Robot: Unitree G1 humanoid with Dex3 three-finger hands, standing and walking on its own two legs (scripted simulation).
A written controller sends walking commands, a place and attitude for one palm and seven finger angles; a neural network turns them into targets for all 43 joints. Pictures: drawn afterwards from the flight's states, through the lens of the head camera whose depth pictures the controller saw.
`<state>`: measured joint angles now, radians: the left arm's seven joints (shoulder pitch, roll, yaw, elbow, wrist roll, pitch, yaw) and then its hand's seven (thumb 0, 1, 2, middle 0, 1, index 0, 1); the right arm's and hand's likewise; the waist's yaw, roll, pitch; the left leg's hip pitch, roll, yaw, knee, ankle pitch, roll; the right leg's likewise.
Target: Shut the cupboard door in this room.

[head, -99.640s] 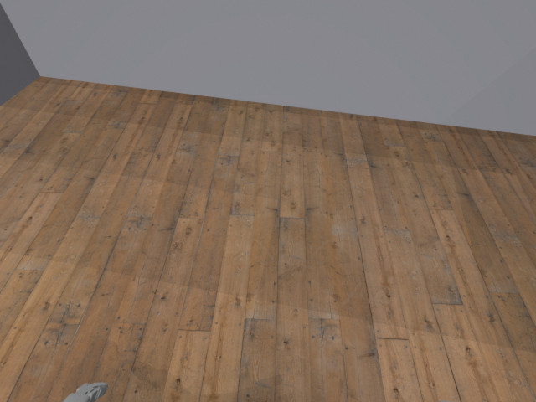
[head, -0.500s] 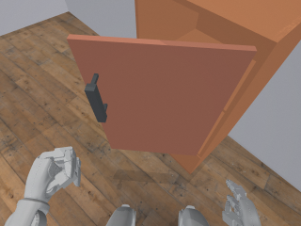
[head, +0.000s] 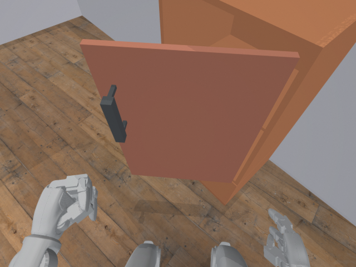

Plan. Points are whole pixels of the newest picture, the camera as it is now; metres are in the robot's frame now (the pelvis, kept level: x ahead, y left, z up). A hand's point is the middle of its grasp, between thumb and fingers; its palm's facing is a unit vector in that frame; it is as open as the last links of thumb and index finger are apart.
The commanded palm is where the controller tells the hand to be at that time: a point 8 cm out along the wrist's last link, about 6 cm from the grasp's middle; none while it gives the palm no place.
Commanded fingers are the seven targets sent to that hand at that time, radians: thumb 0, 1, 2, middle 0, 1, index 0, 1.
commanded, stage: bring the fist close to the handle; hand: left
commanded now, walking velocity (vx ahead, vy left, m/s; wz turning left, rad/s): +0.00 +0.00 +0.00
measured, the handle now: (117, 114) +0.45 +0.19 +0.06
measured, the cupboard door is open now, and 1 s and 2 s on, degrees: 42 42 34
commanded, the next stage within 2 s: push the door shut along its arc in 1.32 s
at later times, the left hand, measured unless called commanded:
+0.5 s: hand (103, 168) +0.30 +0.18 +0.06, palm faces -0.05 -1.00 -0.03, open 3.1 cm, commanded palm +0.28 +0.23 +0.06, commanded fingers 0.00 0.90 0.90 -1.30 -1.50 -1.30 -1.50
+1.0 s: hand (116, 146) +0.35 +0.17 +0.07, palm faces -0.05 -1.00 -0.03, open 3.1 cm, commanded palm +0.33 +0.22 +0.06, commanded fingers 0.00 0.90 0.90 -1.30 -1.50 -1.30 -1.50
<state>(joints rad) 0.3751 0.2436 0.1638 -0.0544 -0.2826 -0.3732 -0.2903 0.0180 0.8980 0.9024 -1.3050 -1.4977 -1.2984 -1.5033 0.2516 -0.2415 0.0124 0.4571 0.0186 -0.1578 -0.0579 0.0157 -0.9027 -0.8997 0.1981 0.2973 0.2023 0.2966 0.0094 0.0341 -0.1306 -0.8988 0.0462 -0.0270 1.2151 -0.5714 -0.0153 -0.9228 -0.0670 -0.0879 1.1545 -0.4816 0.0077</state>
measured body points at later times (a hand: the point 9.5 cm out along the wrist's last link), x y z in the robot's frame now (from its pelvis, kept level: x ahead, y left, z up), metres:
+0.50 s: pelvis +0.00 +0.01 +0.01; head +0.08 +0.01 +0.45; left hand +0.30 +0.23 +0.06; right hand +0.16 -0.24 -0.08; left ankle +0.01 +0.13 -0.64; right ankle +0.05 -0.13 -0.64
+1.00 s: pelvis +0.00 +0.00 +0.01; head +0.08 +0.00 +0.45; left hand +0.35 +0.22 +0.07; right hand +0.14 -0.25 -0.09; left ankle +0.01 +0.13 -0.64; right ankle +0.05 -0.13 -0.64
